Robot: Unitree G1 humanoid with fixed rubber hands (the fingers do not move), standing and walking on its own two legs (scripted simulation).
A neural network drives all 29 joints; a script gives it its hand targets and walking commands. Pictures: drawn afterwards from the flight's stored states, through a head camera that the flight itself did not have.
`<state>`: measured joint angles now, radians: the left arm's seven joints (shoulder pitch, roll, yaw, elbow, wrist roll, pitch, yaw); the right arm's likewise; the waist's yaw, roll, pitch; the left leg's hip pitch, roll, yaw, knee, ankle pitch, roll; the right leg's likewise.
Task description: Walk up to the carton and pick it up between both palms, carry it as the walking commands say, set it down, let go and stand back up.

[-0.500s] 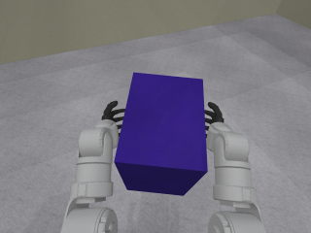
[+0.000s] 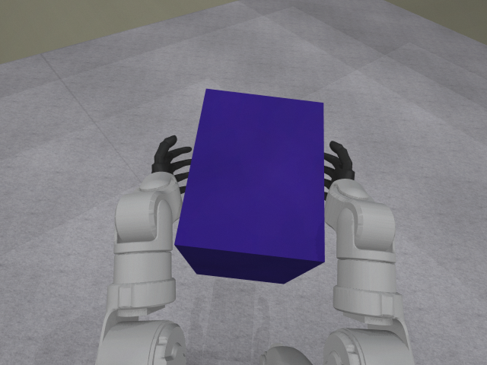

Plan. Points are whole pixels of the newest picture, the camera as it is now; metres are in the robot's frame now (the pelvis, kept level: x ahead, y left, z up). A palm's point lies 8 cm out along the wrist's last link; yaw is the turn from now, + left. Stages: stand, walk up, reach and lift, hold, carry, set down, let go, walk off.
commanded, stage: carry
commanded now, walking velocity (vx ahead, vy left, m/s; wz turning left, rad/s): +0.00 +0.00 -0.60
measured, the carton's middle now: (250, 201) +0.38 -0.01 +0.05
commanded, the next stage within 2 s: none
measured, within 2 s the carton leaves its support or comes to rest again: neither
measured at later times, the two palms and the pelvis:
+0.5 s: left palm (265, 233) +0.30 -0.03 +0.08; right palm (453, 290) +0.21 -0.28 +0.08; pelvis -0.10 -0.03 +0.00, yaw -16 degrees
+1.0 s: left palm (414, 315) +0.18 -0.22 +0.08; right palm out of the picture +0.02 -0.42 +0.07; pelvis -0.18 -0.08 +0.00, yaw -36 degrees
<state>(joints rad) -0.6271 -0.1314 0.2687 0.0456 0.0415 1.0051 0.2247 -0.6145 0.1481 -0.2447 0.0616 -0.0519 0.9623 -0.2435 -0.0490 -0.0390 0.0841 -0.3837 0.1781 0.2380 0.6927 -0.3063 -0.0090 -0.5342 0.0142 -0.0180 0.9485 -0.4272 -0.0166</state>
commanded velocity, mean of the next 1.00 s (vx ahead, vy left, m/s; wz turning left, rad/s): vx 0.00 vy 0.00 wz -0.60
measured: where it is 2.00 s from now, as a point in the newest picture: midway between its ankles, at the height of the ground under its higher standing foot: outside the picture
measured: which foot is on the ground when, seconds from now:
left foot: down 0.00-0.08, up 0.10-0.40, down 0.42-0.80, up 0.82-1.00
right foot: up 0.00-0.06, down 0.08-0.46, up 0.48-0.76, down 0.78-1.00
